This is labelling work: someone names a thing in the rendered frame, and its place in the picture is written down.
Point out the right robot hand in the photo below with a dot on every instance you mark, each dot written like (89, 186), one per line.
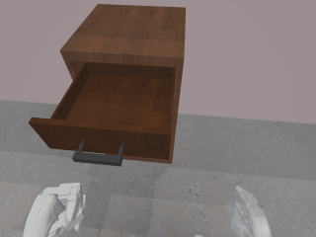
(254, 222)

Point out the cabinet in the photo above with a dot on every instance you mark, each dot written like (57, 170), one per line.
(136, 35)

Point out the drawer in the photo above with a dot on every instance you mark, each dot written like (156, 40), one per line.
(108, 104)

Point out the handle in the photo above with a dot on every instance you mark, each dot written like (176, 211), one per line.
(94, 158)

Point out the left robot hand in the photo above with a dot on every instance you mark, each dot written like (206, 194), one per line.
(65, 202)

